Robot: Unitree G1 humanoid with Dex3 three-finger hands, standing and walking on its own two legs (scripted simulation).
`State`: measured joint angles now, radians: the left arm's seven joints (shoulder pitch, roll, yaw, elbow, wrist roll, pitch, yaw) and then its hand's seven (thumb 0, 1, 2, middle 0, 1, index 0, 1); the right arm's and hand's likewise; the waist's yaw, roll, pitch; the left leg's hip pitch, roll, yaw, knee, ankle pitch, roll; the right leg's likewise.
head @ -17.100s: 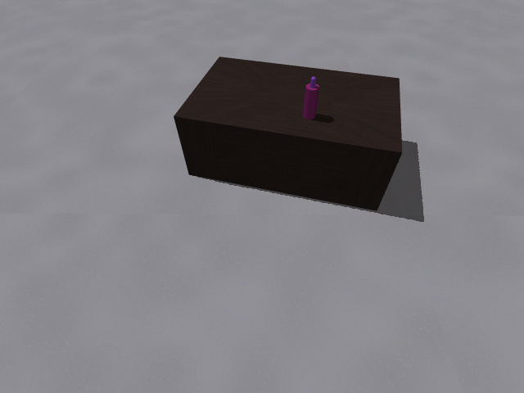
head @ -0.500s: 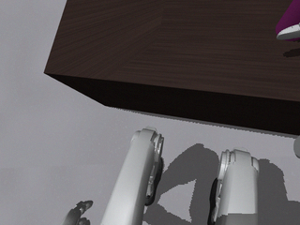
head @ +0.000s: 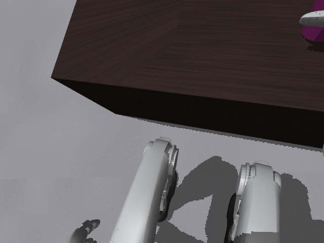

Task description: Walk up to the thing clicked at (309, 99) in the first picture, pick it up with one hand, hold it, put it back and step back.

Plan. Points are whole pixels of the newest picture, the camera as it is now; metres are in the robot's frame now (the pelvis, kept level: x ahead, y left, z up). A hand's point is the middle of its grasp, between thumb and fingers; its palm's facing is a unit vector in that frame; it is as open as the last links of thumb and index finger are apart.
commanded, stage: close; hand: right
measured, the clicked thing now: out of the picture +0.61 -0.18 +0.08
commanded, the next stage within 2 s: settle in 0.32 s
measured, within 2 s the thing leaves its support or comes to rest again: leaves its support in 0.80 s
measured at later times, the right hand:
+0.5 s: hand out of the picture +0.62 -0.18 +0.06, palm faces +0.09 +1.00 -0.04, open 9.5 cm
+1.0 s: hand out of the picture +0.63 -0.18 +0.10, palm faces +0.13 +0.99 -0.06, open 9.3 cm
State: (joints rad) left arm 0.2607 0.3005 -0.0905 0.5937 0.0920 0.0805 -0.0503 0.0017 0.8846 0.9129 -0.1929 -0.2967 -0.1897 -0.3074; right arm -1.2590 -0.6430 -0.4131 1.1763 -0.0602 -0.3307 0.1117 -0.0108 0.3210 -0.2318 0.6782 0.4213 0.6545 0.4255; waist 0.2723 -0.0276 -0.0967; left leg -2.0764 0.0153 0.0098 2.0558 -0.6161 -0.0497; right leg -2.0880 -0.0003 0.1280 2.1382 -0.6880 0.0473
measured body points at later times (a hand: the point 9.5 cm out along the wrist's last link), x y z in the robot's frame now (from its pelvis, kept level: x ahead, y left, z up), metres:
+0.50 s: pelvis +0.00 +0.00 +0.00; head +0.23 -0.04 +0.38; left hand +0.01 +0.27 -0.10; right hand +0.61 -0.24 +0.06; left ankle +0.11 +0.14 -0.38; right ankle +0.08 -0.14 -0.38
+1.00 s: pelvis +0.02 +0.00 +0.06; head +0.26 -0.03 +0.44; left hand +0.01 +0.27 -0.04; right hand +0.61 -0.24 +0.10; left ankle +0.11 +0.14 -0.38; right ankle +0.08 -0.14 -0.38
